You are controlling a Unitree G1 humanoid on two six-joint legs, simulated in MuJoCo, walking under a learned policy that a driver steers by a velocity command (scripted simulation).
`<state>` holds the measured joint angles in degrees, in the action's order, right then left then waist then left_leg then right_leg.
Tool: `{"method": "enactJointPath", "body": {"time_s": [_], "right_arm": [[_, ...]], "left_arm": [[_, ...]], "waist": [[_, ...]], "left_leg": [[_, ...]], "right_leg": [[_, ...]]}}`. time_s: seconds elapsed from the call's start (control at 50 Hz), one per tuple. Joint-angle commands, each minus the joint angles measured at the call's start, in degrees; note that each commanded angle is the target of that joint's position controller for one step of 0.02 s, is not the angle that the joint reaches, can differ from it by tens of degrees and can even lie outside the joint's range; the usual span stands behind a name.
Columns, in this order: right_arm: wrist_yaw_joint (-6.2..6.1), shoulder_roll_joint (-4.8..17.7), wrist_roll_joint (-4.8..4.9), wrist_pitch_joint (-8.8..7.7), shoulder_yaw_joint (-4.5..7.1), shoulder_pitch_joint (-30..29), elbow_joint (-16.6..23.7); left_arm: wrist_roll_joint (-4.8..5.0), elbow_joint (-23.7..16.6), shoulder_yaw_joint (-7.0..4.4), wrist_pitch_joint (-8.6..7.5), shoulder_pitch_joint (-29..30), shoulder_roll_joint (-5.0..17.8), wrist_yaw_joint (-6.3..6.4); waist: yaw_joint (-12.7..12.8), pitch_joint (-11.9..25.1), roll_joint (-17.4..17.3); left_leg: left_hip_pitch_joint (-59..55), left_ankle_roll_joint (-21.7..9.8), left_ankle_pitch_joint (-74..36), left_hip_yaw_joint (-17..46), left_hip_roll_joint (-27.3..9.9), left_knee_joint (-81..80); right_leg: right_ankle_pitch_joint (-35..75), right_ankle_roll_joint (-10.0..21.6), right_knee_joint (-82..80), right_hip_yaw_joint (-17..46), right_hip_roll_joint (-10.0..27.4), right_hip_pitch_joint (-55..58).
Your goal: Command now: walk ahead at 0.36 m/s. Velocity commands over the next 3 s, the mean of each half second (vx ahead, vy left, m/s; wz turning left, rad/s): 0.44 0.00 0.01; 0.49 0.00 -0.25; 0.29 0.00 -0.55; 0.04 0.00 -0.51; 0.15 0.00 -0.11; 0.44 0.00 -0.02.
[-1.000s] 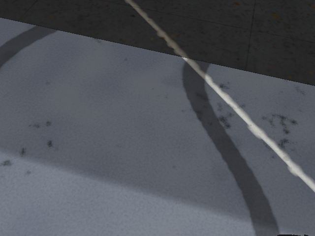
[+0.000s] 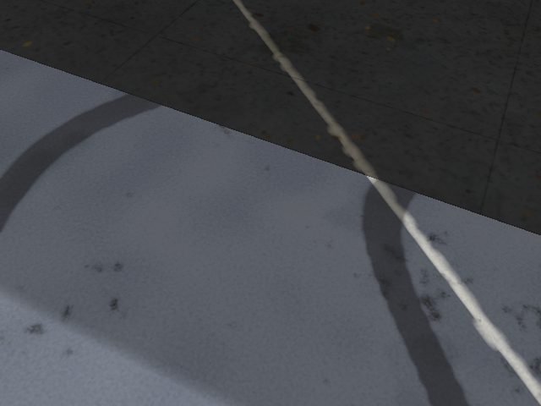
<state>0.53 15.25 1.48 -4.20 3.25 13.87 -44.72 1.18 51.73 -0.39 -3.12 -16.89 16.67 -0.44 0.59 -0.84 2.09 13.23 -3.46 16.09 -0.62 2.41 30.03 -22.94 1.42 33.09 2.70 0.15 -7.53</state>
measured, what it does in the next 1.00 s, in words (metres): walks ahead: right foot, then left foot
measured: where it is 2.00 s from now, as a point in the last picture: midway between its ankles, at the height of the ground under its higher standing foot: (279, 304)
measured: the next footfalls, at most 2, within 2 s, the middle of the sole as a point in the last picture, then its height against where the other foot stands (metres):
right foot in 0.46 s outside the picture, level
left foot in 0.96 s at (219, 342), level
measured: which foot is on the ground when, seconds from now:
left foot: down 0.00-0.48, up 0.50-0.94, down 0.96-1.00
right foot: up 0.00-0.44, down 0.46-0.96, up 0.98-1.00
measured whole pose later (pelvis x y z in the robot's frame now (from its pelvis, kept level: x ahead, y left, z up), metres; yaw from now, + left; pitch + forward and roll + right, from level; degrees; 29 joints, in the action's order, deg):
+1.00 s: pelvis +0.52 +0.03 -0.01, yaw -8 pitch +2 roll +0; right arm 0.8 15.2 -0.1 -6.9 1.5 0.9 -40.9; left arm 1.2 50.7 -2.8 -2.8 -23.8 18.0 0.3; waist 5.2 -2.1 0.9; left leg 24.6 -0.4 6.6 1.3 -0.5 29.6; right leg -27.0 1.6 41.0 7.7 -2.1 -8.3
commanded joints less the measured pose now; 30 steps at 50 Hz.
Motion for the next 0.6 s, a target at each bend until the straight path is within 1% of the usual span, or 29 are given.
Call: {"method": "enactJointPath", "body": {"time_s": [0.02, 0.04, 0.06, 0.08, 0.1, 0.12, 0.14, 0.16, 0.2, 0.24, 0.28, 0.3, 0.32, 0.34, 0.36, 0.38, 0.4, 0.42, 0.44, 0.46, 0.48, 0.5, 0.52, 0.54, 0.56, 0.58, 0.6], "right_arm": [[0.96, 10.4, -1.31, -1.65, 2.97, 13.3, -1.2], [1.00, 8.0, -1.34, -1.98, 2.21, 9.6, -0.1], [0.85, 6.2, -0.83, -1.89, 1.49, 8.6, 0.6], [0.77, 4.5, -0.93, -1.41, 0.81, 8.2, 0.3], [0.67, 4.1, -1.08, -0.89, 0.43, 7.9, -0.1], [0.49, 4.5, -1.16, -0.31, 0.34, 9.0, -1.1], [0.25, 5.3, -1.05, 0.08, 0.41, 9.5, -1.5], [-0.01, 5.6, -0.73, -0.01, 0.39, 10.0, -1.6], [-0.61, 6.6, -0.63, 0.02, 0.29, 10.4, -2.6], [-1.16, 6.7, -0.92, 0.16, -0.06, 11.6, -3.7], [-1.31, 7.6, -1.23, -0.01, 0.02, 13.5, -4.7], [-1.19, 8.0, -1.25, -0.36, -0.02, 14.5, -5.1], [-0.96, 8.2, -0.96, -0.23, 0.10, 14.7, -5.9], [-0.89, 7.8, -0.67, -0.12, 0.04, 14.5, -6.2], [-0.87, 7.5, -0.61, 0.00, 0.02, 14.1, -6.3], [-0.84, 7.6, -0.71, 0.15, 0.07, 13.4, -6.2], [-0.91, 8.6, -1.20, 0.61, 0.29, 12.0, -5.8], [-0.98, 9.2, -1.57, 1.14, 0.49, 11.3, -5.5], [-1.01, 9.2, -1.90, 1.89, 0.42, 10.0, -5.3], [-1.31, 8.2, -2.55, 2.08, -0.22, 9.4, -4.4], [-0.69, 1.1, -2.58, 1.05, -2.14, 17.2, -3.8], [-0.41, 3.0, -1.25, -0.44, -2.12, 17.1, -4.9], [-0.35, 8.3, 0.95, -1.26, -0.48, 10.7, -2.8], [-0.62, 9.0, 1.51, -1.69, -0.37, 6.5, -1.7], [-0.94, 7.9, 1.04, -1.71, -0.23, 4.5, -1.4], [-1.19, 7.3, 0.48, -1.21, 0.10, 5.3, -1.7], [-1.23, 6.1, 0.08, -0.53, -0.02, 6.7, -2.2]], "left_arm": [[1.03, -7.1, -1.36, -3.18, 6.3, 7.6, 0.29], [1.38, -6.1, -1.41, -3.19, 4.6, 7.8, 0.13], [0.61, -5.5, -1.47, -3.10, 4.5, 7.4, 0.01], [0.14, -6.6, -1.69, -2.91, 6.9, 6.5, -0.41], [-0.26, -6.8, -1.68, -2.62, 7.4, 5.4, -0.94], [-0.68, -7.1, -1.52, -2.30, 7.9, 4.1, -1.39], [-0.89, -7.5, -1.49, -2.00, 7.8, 3.4, -1.66], [-0.61, -8.1, -1.53, -1.79, 8.9, 3.4, -1.74], [-0.81, -10.2, -1.44, -1.72, 13.2, 2.9, -1.33], [-0.84, -11.9, -1.15, -1.99, 17.7, 2.0, -1.15], [-0.44, -12.8, -1.05, -2.26, 21.4, 2.1, -1.16], [-0.43, -13.4, -0.90, -2.43, 22.6, 2.3, -1.29], [0.25, -13.7, -0.96, -2.52, 23.1, 2.6, -1.46], [0.34, -14.1, -0.99, -2.72, 23.6, 3.2, -1.74], [0.29, -14.4, -1.11, -2.98, 23.9, 3.7, -2.06], [0.23, -14.2, -1.37, -3.18, 23.2, 4.5, -2.28], [0.16, -13.7, -1.89, -3.22, 21.2, 5.8, -2.37], [0.08, -12.5, -2.51, -3.02, 17.3, 7.0, -2.22], [0.14, -9.9, -3.49, -2.76, 8.7, 8.4, -1.81], [0.19, -7.2, -4.53, -2.20, -2.6, 10.9, -1.31], [-1.22, -5.5, -6.02, -2.08, -9.8, 16.3, -1.16], [-0.82, -5.0, -4.58, -2.32, -8.9, 11.2, -1.43], [-0.44, -5.9, -3.78, -2.61, -1.7, 8.8, -1.25], [-0.62, -6.8, -3.36, -2.66, 3.2, 7.3, -1.20], [-1.03, -6.7, -2.98, -2.83, 5.6, 6.1, -1.39], [-1.72, -6.7, -2.58, -3.21, 6.9, 5.0, -1.49], [-1.82, -6.4, -2.46, -3.34, 7.2, 4.7, -1.64]], "waist": [[-5.6, 0.8, -12.3], [-3.6, -0.2, -8.6], [-3.6, 0.6, -7.0], [-3.5, -0.6, -4.6], [-3.0, -0.6, -5.7], [-2.8, -0.1, -6.5], [-2.6, -0.1, -6.5], [-2.8, -0.5, -5.7], [-3.4, -3.3, -5.4], [-4.4, -5.2, -5.9], [-5.6, -6.7, -6.1], [-5.9, -7.1, -6.5], [-5.1, -7.9, -6.5], [-4.5, -8.1, -6.5], [-3.8, -7.9, -6.6], [-2.7, -6.7, -6.9], [-0.9, -4.3, -7.6], [1.3, -0.9, -8.9], [6.0, 4.1, -8.7], [10.8, 11.8, -6.3], [7.0, 22.0, 8.1], [7.2, 24.4, 9.3], [5.5, 11.7, 6.4], [3.7, 4.7, 1.0], [1.9, 0.4, -1.8], [-0.1, -0.4, -0.6], [-1.3, -0.2, 0.8]], "left_leg": [[-28.1, -13.8, -8.8, 37.6, -22.5, -17.0], [-26.7, -11.7, -12.7, 30.3, -20.6, -16.0], [-27.6, -10.4, -14.7, 25.6, -19.1, -16.6], [-26.5, -8.9, -20.7, 21.5, -17.5, -17.5], [-24.4, -7.8, -26.4, 17.6, -15.6, -17.9], [-22.6, -7.3, -31.0, 15.0, -14.3, -18.1], [-21.5, -7.5, -33.5, 13.2, -13.7, -18.6], [-20.0, -8.0, -34.2, 11.7, -13.6, -19.9], [-16.5, -8.0, -31.7, 9.6, -12.3, -22.3], [-13.1, -7.1, -28.7, 7.3, -10.7, -23.7], [-11.3, -6.7, -24.9, 6.8, -10.7, -25.2], [-12.0, -6.8, -23.1, 7.3, -11.9, -26.1], [-15.0, -6.9, -24.0, 7.7, -13.4, -25.3], [-17.4, -6.6, -25.8, 7.5, -14.3, -24.5], [-19.5, -6.2, -28.7, 7.3, -14.9, -23.2], [-20.9, -5.7, -33.6, 7.0, -15.3, -21.3], [-22.4, -5.2, -42.3, 6.7, -15.5, -17.9], [-23.1, -4.7, -53.0, 6.3, -15.2, -12.7], [-21.4, -3.7, -60.6, 4.8, -13.3, -2.5], [-11.1, -2.4, -53.8, 4.6, -12.2, 12.7], [11.2, 1.9, -16.6, 2.9, -0.9, 37.7], [18.6, 1.0, 15.1, 10.5, 2.7, 46.6], [23.8, 0.2, 12.7, 10.0, -1.2, 49.1], [22.9, -0.4, 7.4, 8.3, -4.6, 46.4], [21.5, -0.2, 3.8, 6.9, -6.9, 42.7], [18.2, 0.0, 1.2, 6.8, -8.8, 40.2], [15.9, 0.5, 0.0, 6.6, -9.5, 38.8]], "right_leg": [[-8.6, 1.8, 27.3, 4.6, -1.7, -36.4], [-4.0, 2.9, 29.0, 6.0, 1.1, -37.1], [0.2, 3.1, 28.6, 4.1, 3.5, -38.3], [4.9, 3.1, 27.2, 2.9, 5.1, -38.7], [8.0, 2.6, 25.6, 1.7, 5.9, -37.0], [9.5, 1.5, 25.9, -0.2, 5.4, -35.4], [11.0, 0.4, 25.3, -1.0, 5.3, -35.4], [13.0, -0.6, 23.9, -1.7, 5.1, -35.4], [16.9, -2.0, 17.0, -2.8, 4.6, -35.1], [22.5, -2.3, 8.5, -3.9, 3.4, -31.9], [27.2, -2.0, 1.7, -5.1, 1.8, -28.0], [28.6, -1.6, 0.7, -5.1, 1.5, -27.2], [27.6, -0.9, -0.2, -3.7, 1.8, -28.4], [26.7, 0.1, -1.6, -3.1, 1.9, -29.2], [25.6, 1.0, -2.6, -3.0, 1.7, -29.0], [24.4, 1.9, -3.3, -3.3, 1.0, -26.9], [21.8, 2.4, -2.6, -4.2, -0.3, -23.5], [19.7, 3.3, -1.7, -5.4, -2.0, -18.0], [20.5, 4.9, -2.7, -6.6, -3.7, -7.8], [22.5, 8.0, -0.6, -0.7, 1.9, 10.2], [10.8, 18.2, -4.3, 26.6, 17.8, 31.9], [4.1, 19.7, -15.4, 43.5, 22.2, 32.6], [0.8, 16.3, -18.0, 36.3, 20.6, 21.9], [3.8, 14.3, -20.1, 27.9, 18.3, 11.9], [9.7, 13.2, -22.0, 21.4, 15.8, 4.1], [14.0, 12.3, -23.6, 16.4, 13.2, -0.3], [15.8, 12.5, -25.2, 14.0, 12.1, -2.8]]}}
Over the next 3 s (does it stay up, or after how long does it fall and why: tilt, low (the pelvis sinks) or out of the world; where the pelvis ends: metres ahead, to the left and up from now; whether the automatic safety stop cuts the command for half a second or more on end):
stays up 0.94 -0.20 -0.02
